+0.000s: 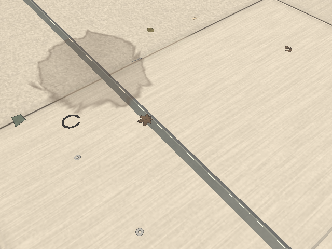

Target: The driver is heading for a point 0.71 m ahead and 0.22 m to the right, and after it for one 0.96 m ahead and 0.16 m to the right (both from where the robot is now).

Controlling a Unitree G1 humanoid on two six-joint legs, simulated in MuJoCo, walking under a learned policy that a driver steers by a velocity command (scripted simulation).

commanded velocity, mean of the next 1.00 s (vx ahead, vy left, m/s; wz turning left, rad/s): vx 0.50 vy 0.00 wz -0.41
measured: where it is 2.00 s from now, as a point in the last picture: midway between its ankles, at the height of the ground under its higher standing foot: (232, 167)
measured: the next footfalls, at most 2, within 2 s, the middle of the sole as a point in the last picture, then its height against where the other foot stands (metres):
left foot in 0.28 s outside the picture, level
right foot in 0.82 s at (214, 239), level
